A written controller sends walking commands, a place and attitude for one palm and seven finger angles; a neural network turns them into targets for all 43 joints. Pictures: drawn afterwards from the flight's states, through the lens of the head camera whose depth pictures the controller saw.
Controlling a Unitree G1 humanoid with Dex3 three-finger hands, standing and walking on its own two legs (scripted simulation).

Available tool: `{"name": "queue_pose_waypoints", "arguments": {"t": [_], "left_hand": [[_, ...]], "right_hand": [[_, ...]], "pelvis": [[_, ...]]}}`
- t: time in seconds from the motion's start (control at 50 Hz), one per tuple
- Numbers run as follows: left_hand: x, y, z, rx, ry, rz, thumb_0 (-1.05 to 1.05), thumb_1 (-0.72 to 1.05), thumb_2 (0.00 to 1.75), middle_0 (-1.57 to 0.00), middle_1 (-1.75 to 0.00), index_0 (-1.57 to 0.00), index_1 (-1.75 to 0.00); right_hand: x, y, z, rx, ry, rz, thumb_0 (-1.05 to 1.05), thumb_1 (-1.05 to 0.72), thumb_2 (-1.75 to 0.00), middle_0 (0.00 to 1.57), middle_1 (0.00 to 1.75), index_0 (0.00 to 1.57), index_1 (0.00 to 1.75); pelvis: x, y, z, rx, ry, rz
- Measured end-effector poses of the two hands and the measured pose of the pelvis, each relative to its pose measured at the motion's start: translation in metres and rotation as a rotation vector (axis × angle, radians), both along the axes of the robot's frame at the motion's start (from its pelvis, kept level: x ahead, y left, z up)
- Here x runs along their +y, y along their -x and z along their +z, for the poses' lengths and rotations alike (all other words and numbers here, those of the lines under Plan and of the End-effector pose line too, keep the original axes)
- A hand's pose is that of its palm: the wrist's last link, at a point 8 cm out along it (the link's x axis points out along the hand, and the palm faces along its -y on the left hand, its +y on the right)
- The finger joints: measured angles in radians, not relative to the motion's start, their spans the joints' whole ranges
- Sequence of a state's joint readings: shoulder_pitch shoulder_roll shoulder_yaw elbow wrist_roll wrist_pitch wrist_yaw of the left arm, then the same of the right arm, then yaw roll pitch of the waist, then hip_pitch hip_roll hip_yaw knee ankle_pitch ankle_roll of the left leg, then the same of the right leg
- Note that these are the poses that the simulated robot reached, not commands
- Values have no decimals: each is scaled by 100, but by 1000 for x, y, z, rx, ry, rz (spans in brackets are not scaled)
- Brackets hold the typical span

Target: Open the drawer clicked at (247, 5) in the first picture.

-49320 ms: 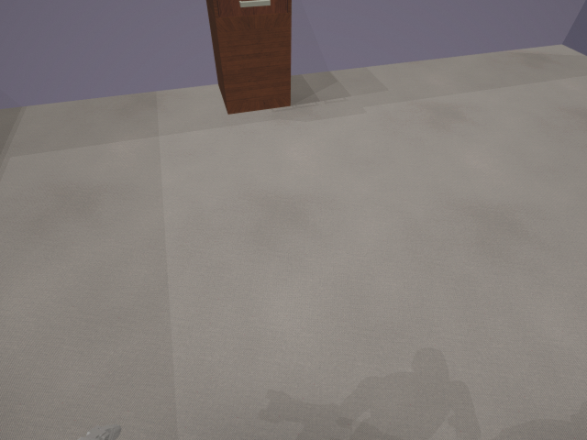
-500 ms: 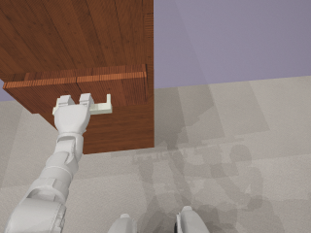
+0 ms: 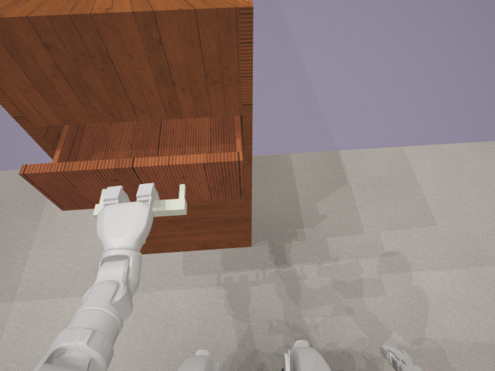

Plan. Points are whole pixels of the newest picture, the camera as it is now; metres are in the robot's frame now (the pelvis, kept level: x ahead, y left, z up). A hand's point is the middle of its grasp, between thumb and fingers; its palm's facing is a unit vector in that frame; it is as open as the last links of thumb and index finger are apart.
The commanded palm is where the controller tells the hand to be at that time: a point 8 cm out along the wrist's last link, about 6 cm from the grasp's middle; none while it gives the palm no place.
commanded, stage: pull the drawer open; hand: left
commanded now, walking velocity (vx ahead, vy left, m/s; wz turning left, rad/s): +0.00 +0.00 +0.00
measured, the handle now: (142, 200) +0.42 +0.21 -0.04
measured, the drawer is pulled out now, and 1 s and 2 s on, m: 0.11 0.23 0.30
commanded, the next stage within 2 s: open the thumb to release the handle in 1.92 s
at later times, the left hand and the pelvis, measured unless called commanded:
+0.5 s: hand (133, 269) +0.29 +0.21 -0.06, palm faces -0.02 -0.03 -1.00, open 6.3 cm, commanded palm +0.26 +0.21 -0.01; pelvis +0.00 +0.00 +0.00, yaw +0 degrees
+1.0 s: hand (129, 305) +0.23 +0.20 -0.06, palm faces -0.03 -0.04 -1.00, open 6.3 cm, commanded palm +0.20 +0.21 -0.01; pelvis +0.00 -0.01 +0.00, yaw +0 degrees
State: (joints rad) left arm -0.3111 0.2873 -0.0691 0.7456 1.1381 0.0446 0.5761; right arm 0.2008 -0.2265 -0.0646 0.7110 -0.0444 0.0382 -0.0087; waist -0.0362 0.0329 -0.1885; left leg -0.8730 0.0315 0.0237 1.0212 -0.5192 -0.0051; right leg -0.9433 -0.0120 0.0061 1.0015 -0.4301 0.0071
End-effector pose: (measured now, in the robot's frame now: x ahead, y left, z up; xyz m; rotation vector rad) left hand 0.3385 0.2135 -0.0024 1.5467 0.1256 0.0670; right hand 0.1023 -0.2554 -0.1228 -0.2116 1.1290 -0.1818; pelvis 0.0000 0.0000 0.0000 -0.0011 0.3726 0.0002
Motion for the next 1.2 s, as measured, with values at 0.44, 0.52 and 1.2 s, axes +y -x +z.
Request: {"name": "queue_pose_waypoints", "arguments": {"t": [0.44, 0.52, 1.2], "left_hand": [[-6, 61, -1, -15, 5, 19, 1, 65, 81, -26, -129, -32, -131], [-7, 68, -1, -18, 5, 22, 1, 65, 81, -26, -129, -32, -132], [-14, 146, 0, -9, 22, 49, 2, 65, 80, -25, -129, -34, -131]], "right_hand": [[2, -28, 9, -111, -9, 38, 1, -90, -90, 20, 30, 20, 30], [4, -36, 9, -133, -8, 58, 1, -90, -90, 20, 30, 20, 30], [9, -74, 14, -251, -35, 121, 1, -90, -90, 20, 30, 20, 30]], "pelvis": [[-3, 2, 2, -44, -5, -2], [-5, 4, 1, -50, -7, 1], [-14, 5, -6, -73, -18, -5]]}}
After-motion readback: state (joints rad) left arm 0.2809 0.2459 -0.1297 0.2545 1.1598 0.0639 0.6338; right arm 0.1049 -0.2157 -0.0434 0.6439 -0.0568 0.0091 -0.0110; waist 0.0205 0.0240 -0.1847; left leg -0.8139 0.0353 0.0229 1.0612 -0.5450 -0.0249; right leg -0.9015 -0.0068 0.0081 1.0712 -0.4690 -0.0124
